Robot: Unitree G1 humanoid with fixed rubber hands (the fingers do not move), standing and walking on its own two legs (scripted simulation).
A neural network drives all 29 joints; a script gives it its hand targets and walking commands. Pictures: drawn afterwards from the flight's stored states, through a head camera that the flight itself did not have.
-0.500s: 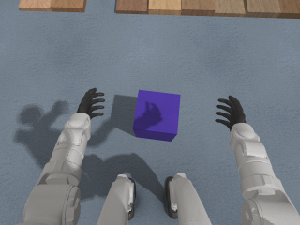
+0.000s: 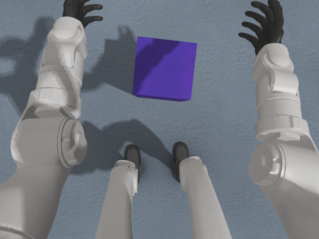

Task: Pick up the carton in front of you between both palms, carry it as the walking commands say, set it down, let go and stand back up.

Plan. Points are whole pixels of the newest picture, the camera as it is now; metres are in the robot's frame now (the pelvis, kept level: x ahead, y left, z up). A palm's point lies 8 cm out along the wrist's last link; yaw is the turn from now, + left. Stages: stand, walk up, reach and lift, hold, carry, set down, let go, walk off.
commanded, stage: reach and lift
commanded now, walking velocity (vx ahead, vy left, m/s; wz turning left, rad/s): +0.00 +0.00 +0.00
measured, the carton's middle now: (162, 74) +0.52 -0.04 -0.53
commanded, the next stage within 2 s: none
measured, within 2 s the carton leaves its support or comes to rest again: leaves its support in 1.70 s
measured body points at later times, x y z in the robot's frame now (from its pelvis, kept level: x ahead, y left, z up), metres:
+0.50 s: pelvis -0.04 +0.01 -0.20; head +0.33 +0.00 +0.06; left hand +0.55 +0.15 -0.36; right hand +0.49 -0.24 -0.36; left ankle +0.06 +0.13 -0.62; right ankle +0.06 -0.13 -0.62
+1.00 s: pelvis -0.04 +0.00 -0.29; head +0.34 -0.01 -0.06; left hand +0.55 +0.15 -0.47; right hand +0.51 -0.22 -0.47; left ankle +0.06 +0.12 -0.62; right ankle +0.06 -0.12 -0.62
